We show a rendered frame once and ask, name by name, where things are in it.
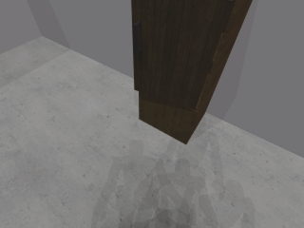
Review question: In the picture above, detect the handle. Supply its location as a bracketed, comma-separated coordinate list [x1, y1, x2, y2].
[132, 20, 142, 57]

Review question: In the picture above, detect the cupboard door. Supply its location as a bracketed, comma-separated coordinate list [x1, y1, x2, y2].
[131, 0, 233, 110]

